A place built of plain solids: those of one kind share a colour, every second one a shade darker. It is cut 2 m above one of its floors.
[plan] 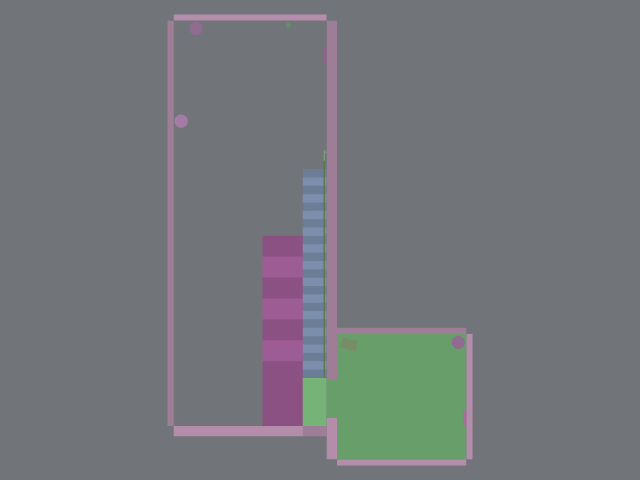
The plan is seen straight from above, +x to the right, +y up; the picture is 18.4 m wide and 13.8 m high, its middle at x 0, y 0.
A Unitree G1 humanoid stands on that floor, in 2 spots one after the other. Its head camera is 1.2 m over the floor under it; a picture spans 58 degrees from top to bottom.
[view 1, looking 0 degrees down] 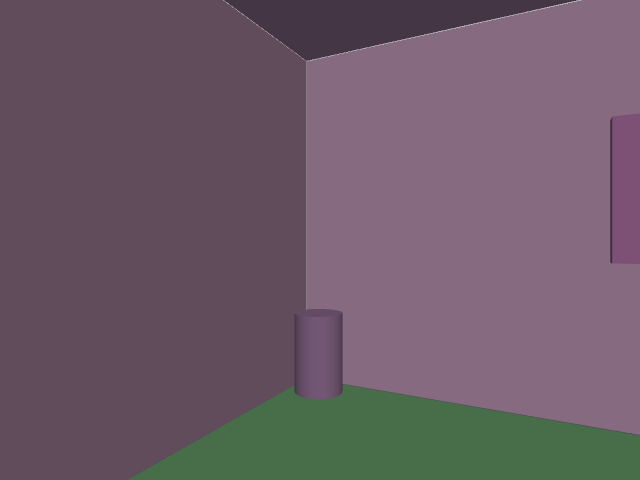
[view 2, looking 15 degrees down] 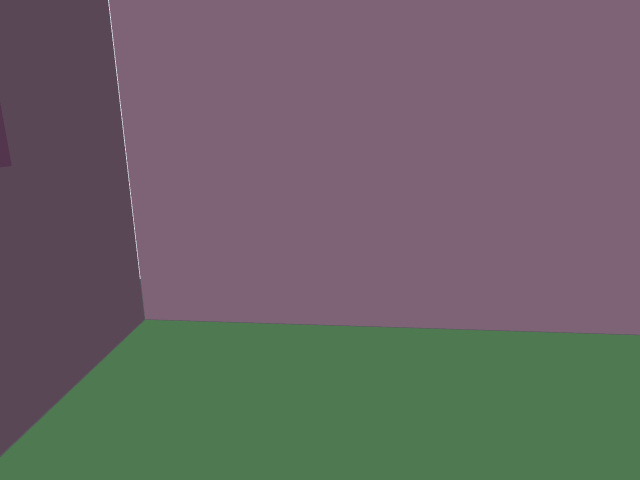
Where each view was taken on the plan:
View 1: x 0.94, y -4.57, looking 28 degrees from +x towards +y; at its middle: wall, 3.70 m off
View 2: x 2.92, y -3.87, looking -86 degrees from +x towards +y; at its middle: wall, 2.53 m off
